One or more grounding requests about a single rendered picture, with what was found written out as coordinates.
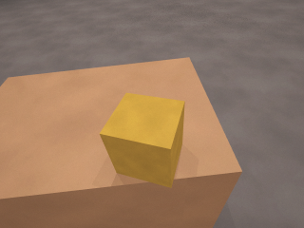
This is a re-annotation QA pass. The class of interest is carton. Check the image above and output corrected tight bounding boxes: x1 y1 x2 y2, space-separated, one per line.
100 92 185 188

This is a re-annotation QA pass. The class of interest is pedestal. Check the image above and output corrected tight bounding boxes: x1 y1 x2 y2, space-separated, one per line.
0 57 242 228

